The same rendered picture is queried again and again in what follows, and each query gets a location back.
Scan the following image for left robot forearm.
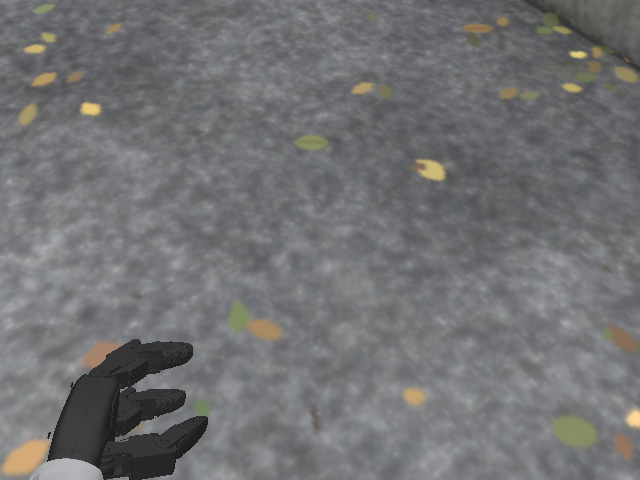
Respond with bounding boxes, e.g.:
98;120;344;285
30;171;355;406
29;458;104;480

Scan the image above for left robot hand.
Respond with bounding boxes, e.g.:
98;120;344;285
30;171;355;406
47;339;208;480

